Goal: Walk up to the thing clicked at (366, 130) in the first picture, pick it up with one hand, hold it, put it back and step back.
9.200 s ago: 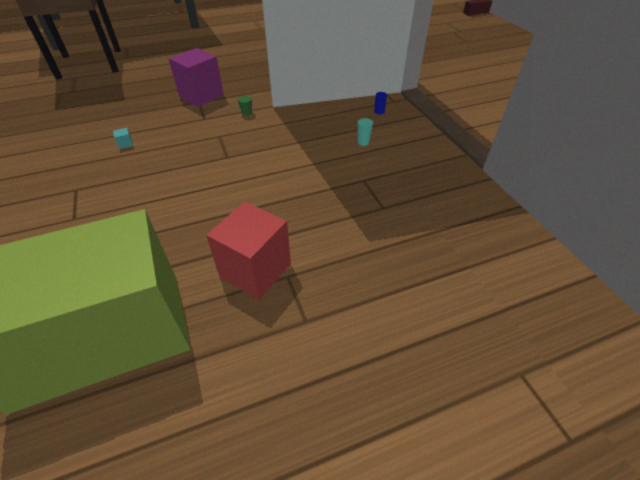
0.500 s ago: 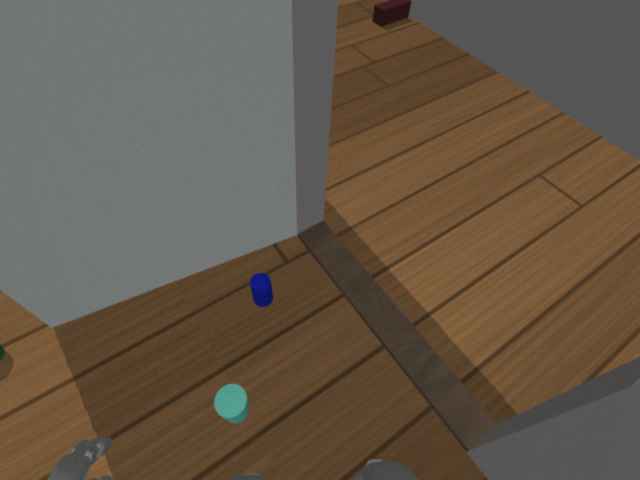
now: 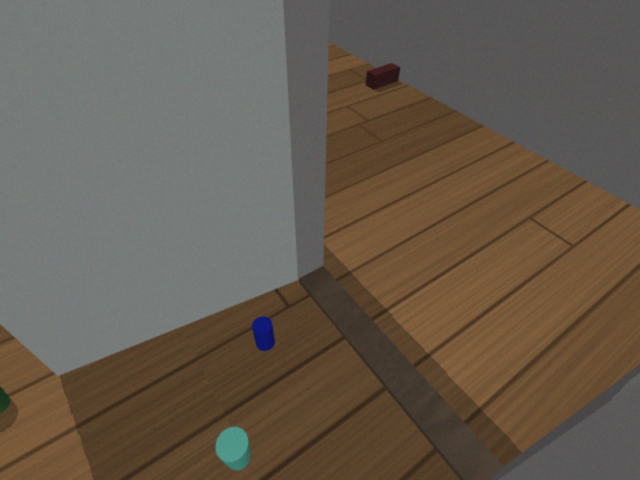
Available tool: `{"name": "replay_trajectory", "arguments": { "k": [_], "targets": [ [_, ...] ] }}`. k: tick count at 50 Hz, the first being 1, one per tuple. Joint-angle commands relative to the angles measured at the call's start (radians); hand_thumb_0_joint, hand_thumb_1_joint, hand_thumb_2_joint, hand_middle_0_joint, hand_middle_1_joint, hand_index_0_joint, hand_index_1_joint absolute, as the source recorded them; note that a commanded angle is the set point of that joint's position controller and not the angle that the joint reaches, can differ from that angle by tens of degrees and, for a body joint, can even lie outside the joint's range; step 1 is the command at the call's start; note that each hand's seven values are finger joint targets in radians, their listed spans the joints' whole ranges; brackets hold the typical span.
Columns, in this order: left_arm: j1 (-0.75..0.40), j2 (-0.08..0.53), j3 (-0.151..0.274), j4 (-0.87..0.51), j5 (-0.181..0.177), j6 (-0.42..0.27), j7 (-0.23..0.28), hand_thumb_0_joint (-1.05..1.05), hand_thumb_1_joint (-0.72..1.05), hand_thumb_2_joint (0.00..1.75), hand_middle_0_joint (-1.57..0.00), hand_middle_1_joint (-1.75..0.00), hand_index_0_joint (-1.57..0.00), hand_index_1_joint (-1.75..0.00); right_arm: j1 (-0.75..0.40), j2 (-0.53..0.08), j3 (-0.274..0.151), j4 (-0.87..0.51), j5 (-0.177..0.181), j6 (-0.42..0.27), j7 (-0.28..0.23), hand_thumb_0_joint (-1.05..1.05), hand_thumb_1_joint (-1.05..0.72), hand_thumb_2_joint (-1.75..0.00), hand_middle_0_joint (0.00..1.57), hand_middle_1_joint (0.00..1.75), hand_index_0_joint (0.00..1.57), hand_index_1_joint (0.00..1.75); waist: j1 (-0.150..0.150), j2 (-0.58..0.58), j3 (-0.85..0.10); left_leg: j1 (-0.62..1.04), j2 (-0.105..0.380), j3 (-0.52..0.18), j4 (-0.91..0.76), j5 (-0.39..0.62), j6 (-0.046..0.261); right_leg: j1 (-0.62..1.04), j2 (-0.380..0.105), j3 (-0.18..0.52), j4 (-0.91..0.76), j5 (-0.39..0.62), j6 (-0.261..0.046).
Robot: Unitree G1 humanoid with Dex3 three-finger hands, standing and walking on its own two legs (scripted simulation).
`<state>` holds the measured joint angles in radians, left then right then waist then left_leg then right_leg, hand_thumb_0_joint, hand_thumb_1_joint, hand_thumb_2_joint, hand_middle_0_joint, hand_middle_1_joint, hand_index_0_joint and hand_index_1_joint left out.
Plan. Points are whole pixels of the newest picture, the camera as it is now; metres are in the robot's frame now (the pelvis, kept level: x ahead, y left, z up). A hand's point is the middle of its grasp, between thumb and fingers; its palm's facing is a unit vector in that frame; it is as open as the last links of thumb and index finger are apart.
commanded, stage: walk up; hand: left
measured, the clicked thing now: (235, 451) +0.36 +0.24 -0.71
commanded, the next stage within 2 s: stand in 0.74 s
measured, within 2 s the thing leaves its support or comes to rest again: neither
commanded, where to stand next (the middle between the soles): +0.02 +0.01 m, yaw +1 degrees
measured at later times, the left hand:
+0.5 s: hand out of the picture +0.13 +0.26 -0.15, palm faces -0.04 -0.95 -0.32, open 7.4 cm
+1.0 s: hand out of the picture +0.10 +0.27 -0.14, palm faces -0.05 -0.94 -0.34, open 7.4 cm
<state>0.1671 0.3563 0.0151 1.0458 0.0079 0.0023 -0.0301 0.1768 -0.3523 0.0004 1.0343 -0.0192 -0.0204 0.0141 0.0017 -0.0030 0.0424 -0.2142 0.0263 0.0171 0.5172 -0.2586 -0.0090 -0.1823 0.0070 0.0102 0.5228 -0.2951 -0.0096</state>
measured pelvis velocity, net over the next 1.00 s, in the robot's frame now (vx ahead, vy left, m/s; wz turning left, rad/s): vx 0.01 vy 0.02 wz -0.02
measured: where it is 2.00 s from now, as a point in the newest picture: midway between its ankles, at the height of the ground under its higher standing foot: outside the picture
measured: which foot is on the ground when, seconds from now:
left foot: down 0.00-1.00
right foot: down 0.00-1.00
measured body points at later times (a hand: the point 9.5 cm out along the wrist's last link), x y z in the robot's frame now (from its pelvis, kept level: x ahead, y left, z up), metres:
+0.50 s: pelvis +0.02 +0.02 +0.01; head +0.03 +0.02 +0.46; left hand +0.13 +0.31 -0.12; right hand +0.11 -0.29 -0.11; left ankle +0.02 +0.13 -0.74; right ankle +0.00 -0.12 -0.74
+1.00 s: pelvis +0.01 +0.02 +0.01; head +0.03 +0.02 +0.46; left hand +0.10 +0.32 -0.12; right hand +0.09 -0.28 -0.12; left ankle +0.02 +0.13 -0.74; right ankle +0.00 -0.12 -0.74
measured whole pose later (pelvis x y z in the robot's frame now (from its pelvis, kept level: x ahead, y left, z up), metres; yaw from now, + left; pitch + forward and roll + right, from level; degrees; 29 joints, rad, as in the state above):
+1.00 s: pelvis +0.01 +0.02 +0.01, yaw -1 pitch -3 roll +0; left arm 0.08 0.35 0.00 1.14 0.01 -0.01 0.00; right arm 0.07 -0.34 -0.01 1.14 0.00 0.00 0.00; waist -0.01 0.00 0.08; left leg -0.10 0.01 0.04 0.32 -0.17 0.01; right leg -0.07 -0.01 0.03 0.30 -0.19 0.02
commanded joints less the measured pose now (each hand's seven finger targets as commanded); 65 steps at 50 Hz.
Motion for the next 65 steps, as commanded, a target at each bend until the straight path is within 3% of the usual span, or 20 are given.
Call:
{"name": "replay_trajectory", "arguments": {
  "k": [1,3,6,22,25,31,36,37,41,65],
  "targets": [
    [-0.096,0.218,0.045,-0.055,-0.001,-0.041,0.017,0.00,0.90,0.90,-0.20,-0.30,-0.20,-0.30,-0.070,-0.229,-0.051,-0.055,0.009,-0.036,-0.013,0.00,-0.90,-0.90,0.20,0.30,0.20,0.30,-0.011,-0.024,-0.008,0.042,0.072,-0.098,-0.139,-0.031,0.057,-0.058,-0.111,0.153,-0.213,0.017,-0.050],
    [-0.104,0.220,0.046,-0.043,-0.003,-0.046,0.021,0.00,0.90,0.90,-0.20,-0.30,-0.20,-0.30,-0.060,-0.222,-0.048,-0.044,0.013,-0.039,-0.016,0.00,-0.90,-0.90,0.20,0.30,0.20,0.30,-0.015,-0.057,-0.059,0.074,0.074,-0.078,-0.126,0.123,0.049,0.002,-0.118,0.143,-0.201,0.174,-0.043],
    [-0.104,0.211,0.042,-0.033,-0.009,-0.044,0.026,0.00,0.90,0.90,-0.20,-0.30,-0.20,-0.30,-0.066,-0.229,-0.049,-0.029,0.016,-0.040,-0.021,0.00,-0.90,-0.90,0.20,0.30,0.20,0.30,-0.011,-0.048,-0.106,0.120,0.090,-0.071,-0.130,0.246,0.048,0.052,-0.118,0.114,-0.174,0.312,-0.033],
    [-0.135,0.206,0.031,0.025,-0.007,-0.029,0.036,0.00,0.90,0.90,-0.20,-0.30,-0.20,-0.30,-0.130,-0.220,-0.056,0.016,0.012,-0.029,-0.025,0.00,-0.90,-0.90,0.20,0.30,0.20,0.30,-0.007,0.021,-0.110,0.185,0.116,-0.057,-0.186,0.373,0.048,0.089,-0.115,0.079,-0.185,0.358,-0.016],
    [-0.144,0.203,0.029,0.026,-0.005,-0.029,0.037,0.00,0.90,0.90,-0.20,-0.30,-0.20,-0.30,-0.135,-0.221,-0.057,0.020,0.012,-0.028,-0.025,0.00,-0.90,-0.90,0.20,0.30,0.20,0.30,-0.009,0.025,-0.103,0.184,0.115,-0.055,-0.197,0.372,0.048,0.095,-0.116,0.081,-0.195,0.357,-0.013],
    [-0.151,0.199,0.026,0.036,-0.002,-0.026,0.035,0.00,0.90,0.90,-0.20,-0.30,-0.20,-0.30,-0.148,-0.217,-0.058,0.022,0.010,-0.027,-0.024,0.00,-0.90,-0.90,0.20,0.30,0.20,0.30,-0.008,0.018,-0.072,0.164,0.109,-0.059,-0.226,0.269,0.044,0.077,-0.107,0.084,-0.216,0.285,-0.008],
    [-0.154,0.198,0.027,0.038,0.001,-0.027,0.036,0.00,0.90,0.90,-0.20,-0.30,-0.20,-0.30,-0.140,-0.220,-0.059,0.026,0.010,-0.027,-0.023,0.00,-0.90,-0.90,0.20,0.30,0.20,0.30,-0.013,0.007,-0.089,0.170,0.108,-0.058,-0.228,0.260,0.046,0.094,-0.110,0.082,-0.219,0.300,-0.006],
    [-0.158,0.201,0.027,0.027,-0.003,-0.032,0.038,0.00,0.90,0.90,-0.20,-0.30,-0.20,-0.30,-0.161,-0.209,-0.053,0.022,0.012,-0.022,-0.025,0.00,-0.90,-0.90,0.20,0.30,0.20,0.30,-0.003,0.000,-0.073,0.159,0.118,-0.074,-0.223,0.356,0.036,0.101,-0.129,0.094,-0.221,0.365,-0.003],
    [-0.139,0.200,0.026,0.033,-0.006,-0.035,0.040,0.00,0.90,0.90,-0.20,-0.30,-0.20,-0.30,-0.147,-0.212,-0.051,0.030,0.016,-0.017,-0.025,0.00,-0.90,-0.90,0.20,0.30,0.20,0.30,-0.008,-0.014,-0.106,0.192,0.118,-0.067,-0.213,0.380,0.032,0.121,-0.133,0.091,-0.231,0.405,0.001],
    [-0.096,0.201,0.021,0.034,0.002,-0.035,0.036,0.00,0.90,0.90,-0.20,-0.30,-0.20,-0.30,-0.145,-0.213,-0.051,0.047,0.009,-0.009,-0.013,0.00,-0.90,-0.90,0.20,0.30,0.20,0.30,-0.008,-0.001,-0.035,0.133,0.109,-0.096,-0.267,0.092,0.032,0.033,-0.124,0.101,-0.289,0.127,0.000]
  ]
}}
